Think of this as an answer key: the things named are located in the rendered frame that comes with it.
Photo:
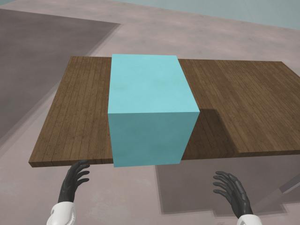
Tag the robot right hand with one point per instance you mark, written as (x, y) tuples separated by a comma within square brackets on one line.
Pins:
[(236, 195)]

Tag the carton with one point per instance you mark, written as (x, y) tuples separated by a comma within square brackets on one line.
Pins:
[(151, 110)]

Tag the right robot forearm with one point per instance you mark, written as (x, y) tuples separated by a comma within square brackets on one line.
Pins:
[(249, 219)]

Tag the robot left hand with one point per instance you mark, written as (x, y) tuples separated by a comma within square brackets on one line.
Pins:
[(71, 182)]

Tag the table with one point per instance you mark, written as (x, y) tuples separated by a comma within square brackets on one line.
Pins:
[(247, 109)]

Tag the left robot forearm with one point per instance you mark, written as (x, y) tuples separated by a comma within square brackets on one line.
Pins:
[(63, 213)]

